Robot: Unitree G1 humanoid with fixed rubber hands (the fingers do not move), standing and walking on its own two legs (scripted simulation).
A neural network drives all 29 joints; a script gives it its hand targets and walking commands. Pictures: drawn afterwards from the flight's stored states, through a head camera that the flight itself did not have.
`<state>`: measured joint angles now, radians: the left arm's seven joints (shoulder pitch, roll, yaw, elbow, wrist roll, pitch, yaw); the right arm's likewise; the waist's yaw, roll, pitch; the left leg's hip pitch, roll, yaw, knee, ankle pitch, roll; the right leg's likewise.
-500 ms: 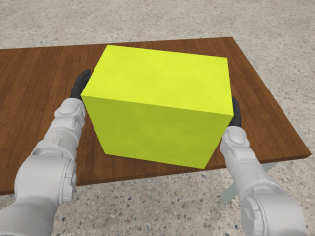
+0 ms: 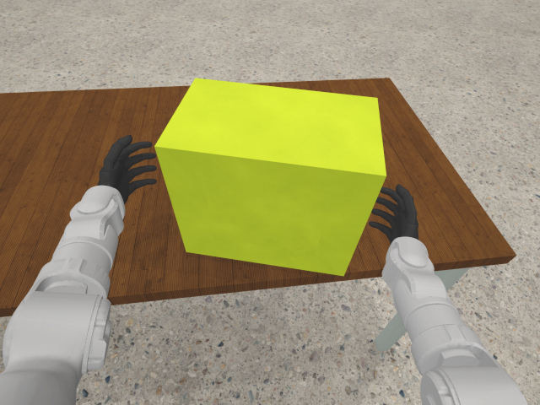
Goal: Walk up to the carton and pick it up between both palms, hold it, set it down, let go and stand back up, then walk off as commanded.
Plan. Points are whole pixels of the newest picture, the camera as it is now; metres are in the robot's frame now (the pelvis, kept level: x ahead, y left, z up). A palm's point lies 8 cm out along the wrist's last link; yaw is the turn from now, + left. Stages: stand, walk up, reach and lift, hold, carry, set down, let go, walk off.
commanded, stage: set down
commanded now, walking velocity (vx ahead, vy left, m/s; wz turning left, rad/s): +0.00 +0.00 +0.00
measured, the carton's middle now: (273, 181) +0.48 +0.01 +0.05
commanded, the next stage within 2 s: none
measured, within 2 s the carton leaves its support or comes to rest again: neither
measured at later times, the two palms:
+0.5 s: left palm (116, 223) +0.38 +0.25 +0.06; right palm (421, 269) +0.30 -0.21 +0.04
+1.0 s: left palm (99, 269) +0.30 +0.25 +0.06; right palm (452, 322) +0.22 -0.21 +0.06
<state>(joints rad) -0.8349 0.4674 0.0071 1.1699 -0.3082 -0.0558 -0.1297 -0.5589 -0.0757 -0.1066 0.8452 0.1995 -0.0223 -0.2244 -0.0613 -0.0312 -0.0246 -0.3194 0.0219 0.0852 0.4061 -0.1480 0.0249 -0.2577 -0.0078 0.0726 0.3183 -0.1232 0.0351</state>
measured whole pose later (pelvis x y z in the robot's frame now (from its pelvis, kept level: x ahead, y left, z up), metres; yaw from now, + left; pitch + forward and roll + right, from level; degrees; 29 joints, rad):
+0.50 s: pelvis +0.01 +0.00 +0.00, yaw +0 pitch +3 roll -1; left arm -0.51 0.50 -0.01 0.77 -0.29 0.07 -0.16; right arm -0.22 -0.08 -0.07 0.42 0.24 0.05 -0.24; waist -0.06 -0.04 -0.02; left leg -0.31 0.02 0.09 0.41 -0.16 0.02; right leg -0.26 -0.01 0.07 0.34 -0.14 0.04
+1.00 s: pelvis +0.00 +0.00 +0.00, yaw +0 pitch -1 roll -1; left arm -0.12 0.53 0.03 0.30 -0.30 0.21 -0.16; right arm 0.17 -0.08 -0.05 -0.10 0.27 0.30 -0.25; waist -0.06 -0.04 -0.01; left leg -0.25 0.02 0.09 0.41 -0.16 0.02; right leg -0.20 -0.01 0.07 0.35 -0.15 0.04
